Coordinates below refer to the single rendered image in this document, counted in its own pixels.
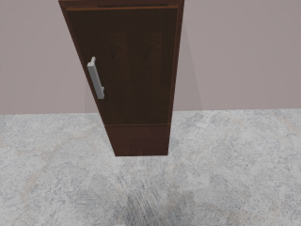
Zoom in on cupboard door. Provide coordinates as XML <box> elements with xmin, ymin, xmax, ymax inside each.
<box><xmin>66</xmin><ymin>6</ymin><xmax>178</xmax><ymax>125</ymax></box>

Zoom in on handle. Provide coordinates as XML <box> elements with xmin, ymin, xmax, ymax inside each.
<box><xmin>87</xmin><ymin>56</ymin><xmax>104</xmax><ymax>99</ymax></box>

